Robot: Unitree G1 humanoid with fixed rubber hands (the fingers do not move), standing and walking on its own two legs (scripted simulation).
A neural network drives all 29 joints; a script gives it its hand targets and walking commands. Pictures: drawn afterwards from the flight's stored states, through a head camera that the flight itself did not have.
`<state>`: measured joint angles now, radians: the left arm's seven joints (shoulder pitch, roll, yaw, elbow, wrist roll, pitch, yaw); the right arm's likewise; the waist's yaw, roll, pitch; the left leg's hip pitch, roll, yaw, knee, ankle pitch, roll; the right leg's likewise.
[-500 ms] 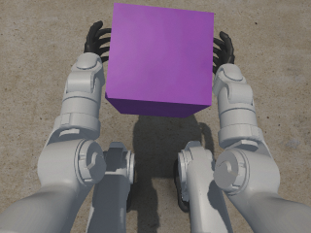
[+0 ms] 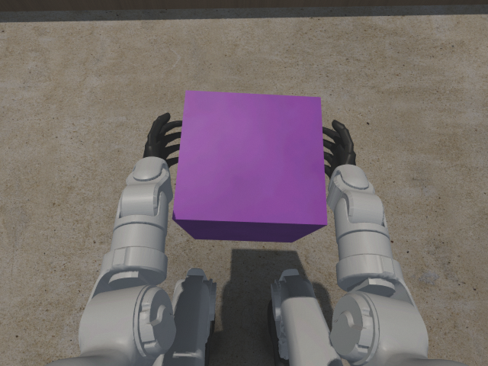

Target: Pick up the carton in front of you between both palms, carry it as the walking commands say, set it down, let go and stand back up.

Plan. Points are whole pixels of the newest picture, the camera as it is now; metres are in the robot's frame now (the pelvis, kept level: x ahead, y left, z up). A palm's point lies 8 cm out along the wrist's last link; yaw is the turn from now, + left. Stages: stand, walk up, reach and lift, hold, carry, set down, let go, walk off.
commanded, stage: reach and lift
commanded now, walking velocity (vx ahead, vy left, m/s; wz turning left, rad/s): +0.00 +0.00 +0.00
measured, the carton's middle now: (247, 179) +0.44 +0.00 -0.11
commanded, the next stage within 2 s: hold in 1.88 s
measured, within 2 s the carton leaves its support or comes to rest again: neither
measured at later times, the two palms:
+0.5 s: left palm (118, 144) +0.39 +0.15 +0.12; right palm (395, 149) +0.39 -0.15 +0.12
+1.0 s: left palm (48, 118) +0.36 +0.15 +0.23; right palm out of the picture +0.36 -0.15 +0.23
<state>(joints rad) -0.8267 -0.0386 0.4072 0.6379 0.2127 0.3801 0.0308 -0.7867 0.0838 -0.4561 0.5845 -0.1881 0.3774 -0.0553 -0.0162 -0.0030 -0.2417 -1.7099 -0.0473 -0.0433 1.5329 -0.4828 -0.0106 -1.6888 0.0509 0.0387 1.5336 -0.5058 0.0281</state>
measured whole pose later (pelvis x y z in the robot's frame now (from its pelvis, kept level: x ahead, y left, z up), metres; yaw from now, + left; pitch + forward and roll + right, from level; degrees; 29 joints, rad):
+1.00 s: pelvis +0.06 -0.01 +0.20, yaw +1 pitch -4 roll +0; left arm -0.31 -0.17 0.32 0.40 0.30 0.60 -0.01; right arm -0.32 0.17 -0.31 0.41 -0.29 0.60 0.02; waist 0.00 0.00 -0.02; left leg -0.19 -0.02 -0.06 0.47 -0.22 0.00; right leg -0.18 0.02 0.06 0.49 -0.24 0.00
